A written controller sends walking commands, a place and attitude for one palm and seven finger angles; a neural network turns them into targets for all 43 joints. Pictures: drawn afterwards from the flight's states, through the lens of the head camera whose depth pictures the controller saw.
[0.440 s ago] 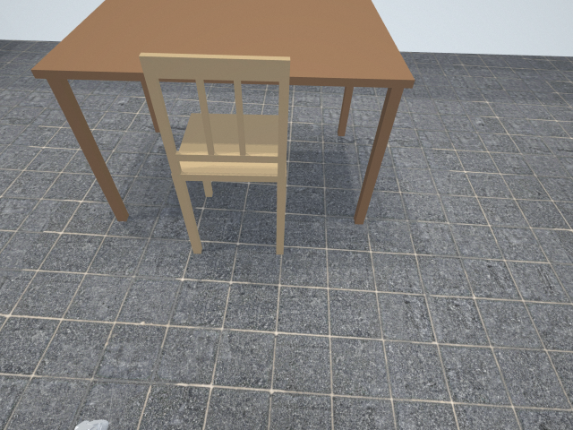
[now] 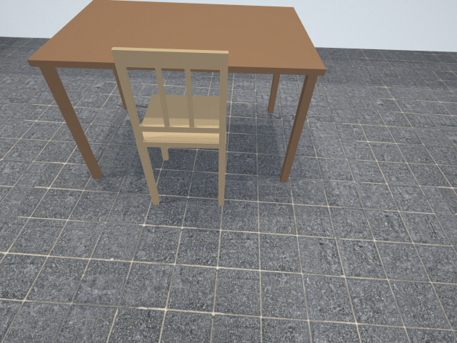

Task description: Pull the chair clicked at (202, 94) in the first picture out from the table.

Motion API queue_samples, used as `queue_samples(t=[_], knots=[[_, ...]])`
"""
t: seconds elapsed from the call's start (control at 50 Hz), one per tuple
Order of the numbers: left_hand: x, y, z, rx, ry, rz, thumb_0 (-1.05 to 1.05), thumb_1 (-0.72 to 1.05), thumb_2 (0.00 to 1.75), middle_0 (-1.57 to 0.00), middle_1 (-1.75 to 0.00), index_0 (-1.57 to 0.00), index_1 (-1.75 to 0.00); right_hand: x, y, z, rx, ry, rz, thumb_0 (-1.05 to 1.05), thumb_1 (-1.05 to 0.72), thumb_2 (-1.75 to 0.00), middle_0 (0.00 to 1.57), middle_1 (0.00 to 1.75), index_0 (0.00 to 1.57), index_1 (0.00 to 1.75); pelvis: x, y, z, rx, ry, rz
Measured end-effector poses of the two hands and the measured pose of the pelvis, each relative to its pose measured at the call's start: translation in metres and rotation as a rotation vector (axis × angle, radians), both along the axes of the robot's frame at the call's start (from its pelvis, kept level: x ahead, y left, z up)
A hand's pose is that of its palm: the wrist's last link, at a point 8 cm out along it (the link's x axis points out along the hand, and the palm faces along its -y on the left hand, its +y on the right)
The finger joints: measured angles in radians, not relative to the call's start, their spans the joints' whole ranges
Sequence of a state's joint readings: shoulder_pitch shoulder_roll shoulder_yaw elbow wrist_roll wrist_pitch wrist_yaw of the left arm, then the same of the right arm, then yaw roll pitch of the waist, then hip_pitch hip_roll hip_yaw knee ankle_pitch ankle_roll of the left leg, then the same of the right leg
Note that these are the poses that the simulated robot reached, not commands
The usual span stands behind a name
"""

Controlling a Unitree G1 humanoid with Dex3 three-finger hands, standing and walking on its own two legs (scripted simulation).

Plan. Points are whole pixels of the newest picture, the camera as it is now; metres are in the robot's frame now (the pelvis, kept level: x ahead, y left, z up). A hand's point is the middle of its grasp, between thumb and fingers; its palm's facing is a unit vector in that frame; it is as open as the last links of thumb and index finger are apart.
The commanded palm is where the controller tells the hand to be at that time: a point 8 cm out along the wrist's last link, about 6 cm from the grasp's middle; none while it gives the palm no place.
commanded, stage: stand and wait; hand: left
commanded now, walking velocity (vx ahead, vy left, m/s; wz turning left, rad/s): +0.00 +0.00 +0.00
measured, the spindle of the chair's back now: (162, 98) +0.95 +0.31 -0.11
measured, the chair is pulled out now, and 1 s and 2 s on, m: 0.00 0.00 0.00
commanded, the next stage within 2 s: look at it before walking up in 0.38 s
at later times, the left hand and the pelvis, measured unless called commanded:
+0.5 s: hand out of the picture +0.06 +0.23 -0.15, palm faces -0.03 -0.94 -0.33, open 7.4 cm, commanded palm none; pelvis -0.01 -0.01 +0.00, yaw +0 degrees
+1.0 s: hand out of the picture +0.06 +0.23 -0.15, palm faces -0.03 -0.94 -0.33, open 7.4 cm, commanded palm none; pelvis -0.01 -0.01 +0.00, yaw +0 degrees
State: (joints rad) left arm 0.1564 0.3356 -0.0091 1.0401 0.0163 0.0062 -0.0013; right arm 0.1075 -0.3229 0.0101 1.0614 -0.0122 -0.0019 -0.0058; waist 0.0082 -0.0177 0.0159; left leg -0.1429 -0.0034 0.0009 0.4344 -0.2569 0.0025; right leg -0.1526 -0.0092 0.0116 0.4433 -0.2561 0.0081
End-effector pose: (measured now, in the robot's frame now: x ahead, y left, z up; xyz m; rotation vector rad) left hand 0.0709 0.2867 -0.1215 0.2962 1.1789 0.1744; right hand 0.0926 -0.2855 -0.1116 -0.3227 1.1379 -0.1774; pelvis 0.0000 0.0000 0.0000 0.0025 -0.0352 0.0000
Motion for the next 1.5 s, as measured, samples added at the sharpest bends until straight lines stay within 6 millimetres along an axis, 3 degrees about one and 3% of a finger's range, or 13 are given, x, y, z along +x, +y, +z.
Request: queue_samples(t=[0.18, 0.32, 0.6, 1.16, 1.24, 1.32, 1.44, 1.5], knots=[[-0.019, 0.001, -0.001, 0.011, 0.052, 0.010, 0.00, 0.90, 0.90, -0.20, -0.30, -0.20, -0.30, -0.035, -0.010, -0.005, -0.006, 0.086, -0.034, 0.01, -0.90, -0.90, 0.20, 0.30, 0.21, 0.30, -0.005, -0.004, 0.002, 0.000, -0.001, -0.002], [-0.020, -0.002, 0.001, 0.013, 0.054, 0.007, 0.00, 0.90, 0.90, -0.20, -0.30, -0.20, -0.30, -0.046, -0.012, -0.007, 0.000, 0.105, -0.046, 0.01, -0.91, -0.90, 0.20, 0.30, 0.20, 0.30, -0.008, -0.006, 0.002, 0.000, -0.002, -0.004], [-0.010, -0.009, 0.004, 0.009, 0.017, -0.008, 0.00, 0.90, 0.90, -0.20, -0.30, -0.20, -0.30, -0.039, -0.011, -0.007, 0.015, 0.072, -0.039, 0.01, -0.91, -0.90, 0.20, 0.30, 0.21, 0.30, -0.012, -0.010, 0.003, 0.001, -0.001, -0.008], [-0.010, -0.009, 0.004, 0.016, 0.039, 0.009, 0.00, 0.90, 0.90, -0.20, -0.30, -0.20, -0.30, -0.026, -0.014, -0.005, 0.006, 0.076, -0.028, 0.01, -0.91, -0.90, 0.20, 0.30, 0.20, 0.30, -0.003, -0.012, 0.004, 0.000, 0.007, -0.002], [-0.016, -0.016, -0.004, -0.012, 0.041, 0.041, 0.00, 0.90, 0.90, -0.20, -0.30, -0.20, -0.30, -0.030, -0.004, -0.013, 0.023, 0.109, -0.014, 0.01, -0.91, -0.90, 0.20, 0.29, 0.20, 0.30, 0.003, -0.011, 0.000, -0.011, 0.013, 0.026], [-0.035, -0.021, -0.016, -0.067, 0.047, 0.112, 0.00, 0.90, 0.90, -0.20, -0.30, -0.20, -0.30, -0.031, 0.018, -0.018, 0.043, 0.175, 0.010, 0.01, -0.91, -0.90, 0.20, 0.29, 0.20, 0.30, 0.016, -0.001, -0.003, -0.021, 0.019, 0.080], [-0.075, -0.010, -0.043, -0.136, 0.158, 0.226, 0.00, 0.90, 0.90, -0.20, -0.30, -0.20, -0.30, -0.008, 0.063, -0.025, 0.064, 0.185, 0.064, 0.01, -0.91, -0.90, 0.20, 0.29, 0.20, 0.30, 0.041, 0.030, -0.016, -0.022, 0.015, 0.159], [-0.079, -0.001, -0.048, -0.144, 0.228, 0.250, 0.00, 0.90, 0.90, -0.20, -0.30, -0.20, -0.30, -0.003, 0.083, -0.030, 0.071, 0.175, 0.051, 0.01, -0.91, -0.90, 0.20, 0.29, 0.20, 0.30, 0.054, 0.043, -0.019, -0.015, 0.015, 0.160]])
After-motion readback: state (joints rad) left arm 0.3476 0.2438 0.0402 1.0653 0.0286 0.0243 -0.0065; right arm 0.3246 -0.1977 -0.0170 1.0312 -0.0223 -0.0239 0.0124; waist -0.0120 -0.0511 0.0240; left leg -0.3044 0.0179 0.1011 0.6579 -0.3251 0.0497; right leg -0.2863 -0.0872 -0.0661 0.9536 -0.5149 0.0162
